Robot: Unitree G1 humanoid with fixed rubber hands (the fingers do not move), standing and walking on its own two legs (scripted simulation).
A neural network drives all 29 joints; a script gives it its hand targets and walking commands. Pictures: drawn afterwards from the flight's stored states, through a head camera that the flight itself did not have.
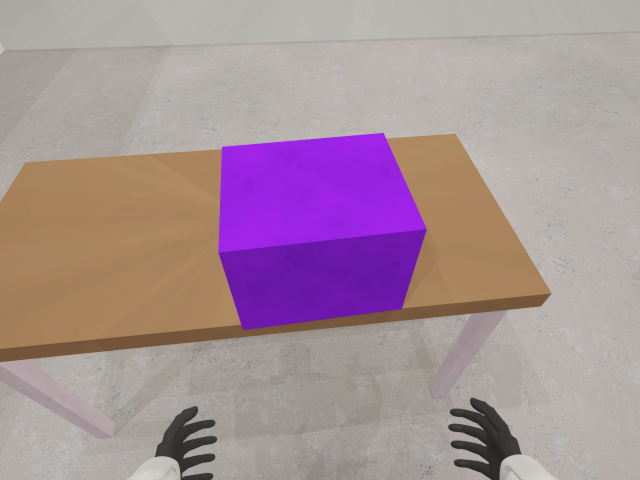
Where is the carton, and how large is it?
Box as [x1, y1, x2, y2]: [218, 133, 426, 329]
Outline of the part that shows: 383,133 222,147 218,252 243,329 401,308 426,228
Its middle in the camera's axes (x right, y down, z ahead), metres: -0.01 -0.01 +0.66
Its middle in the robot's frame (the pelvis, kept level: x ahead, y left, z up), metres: +0.51 +0.04 -0.02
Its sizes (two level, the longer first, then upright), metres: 0.281 0.232 0.212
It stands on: a table, 0.65 m high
